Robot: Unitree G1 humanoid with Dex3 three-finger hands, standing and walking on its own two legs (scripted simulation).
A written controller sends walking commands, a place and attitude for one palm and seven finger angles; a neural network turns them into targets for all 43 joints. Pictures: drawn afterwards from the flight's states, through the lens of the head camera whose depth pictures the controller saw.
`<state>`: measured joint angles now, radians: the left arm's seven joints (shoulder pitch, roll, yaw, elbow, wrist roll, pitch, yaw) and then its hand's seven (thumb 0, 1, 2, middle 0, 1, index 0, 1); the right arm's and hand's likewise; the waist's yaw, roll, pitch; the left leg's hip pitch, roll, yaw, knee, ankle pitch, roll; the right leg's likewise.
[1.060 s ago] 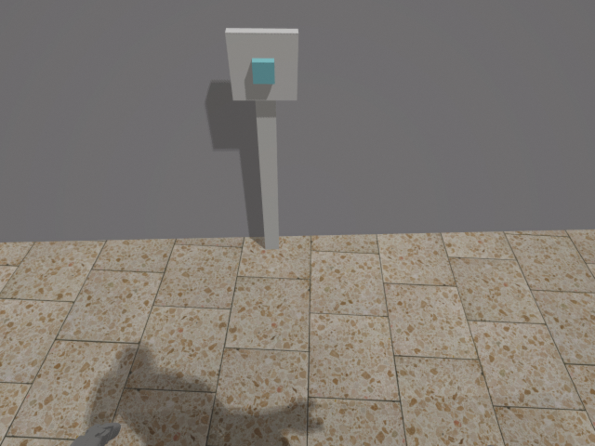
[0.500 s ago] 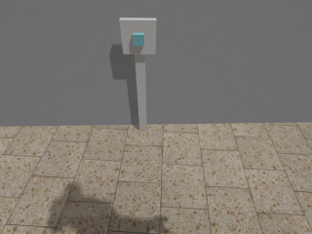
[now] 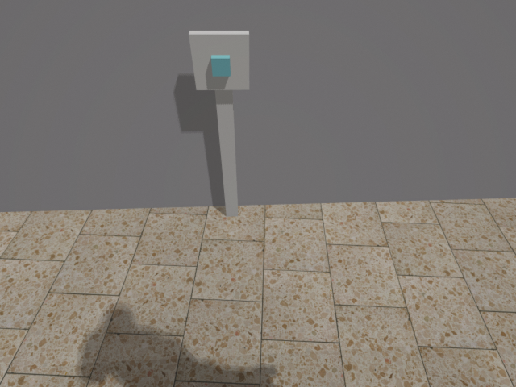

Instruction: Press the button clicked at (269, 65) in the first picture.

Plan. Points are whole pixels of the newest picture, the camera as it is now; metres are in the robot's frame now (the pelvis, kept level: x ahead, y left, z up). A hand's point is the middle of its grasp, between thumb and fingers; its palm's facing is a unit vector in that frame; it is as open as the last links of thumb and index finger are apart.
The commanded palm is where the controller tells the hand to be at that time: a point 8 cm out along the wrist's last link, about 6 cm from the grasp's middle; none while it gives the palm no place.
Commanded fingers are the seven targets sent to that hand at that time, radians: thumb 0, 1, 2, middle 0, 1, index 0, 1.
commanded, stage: look at it before walking up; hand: left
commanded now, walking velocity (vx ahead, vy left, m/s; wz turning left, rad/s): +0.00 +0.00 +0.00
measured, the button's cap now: (221, 65) +1.01 +0.18 +0.03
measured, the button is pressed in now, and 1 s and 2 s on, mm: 0 0 0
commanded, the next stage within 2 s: walk to a spot facing it in 0.48 s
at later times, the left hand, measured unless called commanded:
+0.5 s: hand out of the picture +0.08 +0.25 -0.16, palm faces -0.03 -0.94 -0.33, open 7.4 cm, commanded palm none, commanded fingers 0.00 0.90 0.90 -0.20 -0.30 -0.20 -0.30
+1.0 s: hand out of the picture +0.13 +0.16 -0.19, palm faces -0.15 -0.96 -0.23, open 7.4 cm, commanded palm none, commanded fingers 0.00 0.90 0.90 -0.20 -0.30 -0.20 -0.30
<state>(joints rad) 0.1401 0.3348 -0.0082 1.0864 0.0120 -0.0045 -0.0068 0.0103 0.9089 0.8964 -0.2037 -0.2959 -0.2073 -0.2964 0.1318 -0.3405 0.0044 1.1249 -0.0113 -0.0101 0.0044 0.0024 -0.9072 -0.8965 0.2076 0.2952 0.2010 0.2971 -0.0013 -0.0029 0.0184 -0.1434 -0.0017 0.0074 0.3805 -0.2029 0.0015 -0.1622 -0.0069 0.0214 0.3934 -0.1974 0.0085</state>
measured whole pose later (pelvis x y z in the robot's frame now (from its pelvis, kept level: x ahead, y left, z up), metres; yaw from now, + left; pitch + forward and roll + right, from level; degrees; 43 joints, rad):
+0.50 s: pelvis +0.01 +0.00 +0.00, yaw +0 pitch -2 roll +0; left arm 0.14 0.34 0.00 1.09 0.01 -0.01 -0.01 0.01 0.91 0.90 -0.20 -0.30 -0.21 -0.30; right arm 0.11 -0.34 0.01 1.12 -0.01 -0.01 0.00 0.00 -0.91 -0.90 0.21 0.30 0.20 0.30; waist 0.00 0.00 0.03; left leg -0.13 0.00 0.01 0.36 -0.21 0.00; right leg -0.15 0.00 0.02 0.37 -0.20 0.01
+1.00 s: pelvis +0.08 -0.04 -0.03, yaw -12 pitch -1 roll +0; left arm 0.30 0.21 0.05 1.01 0.02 -0.02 -0.04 0.01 0.91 0.90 -0.20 -0.30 -0.21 -0.30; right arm 0.30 -0.25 -0.03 1.09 -0.02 -0.01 0.00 0.00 -0.91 -0.90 0.21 0.30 0.20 0.30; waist 0.02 0.04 0.06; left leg -0.18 0.13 0.14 0.81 -0.51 -0.03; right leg -0.34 -0.01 -0.09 0.69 -0.30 -0.04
